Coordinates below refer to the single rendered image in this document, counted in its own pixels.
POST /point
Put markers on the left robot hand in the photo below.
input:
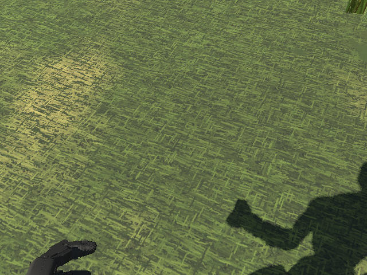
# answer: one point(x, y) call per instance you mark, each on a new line
point(58, 255)

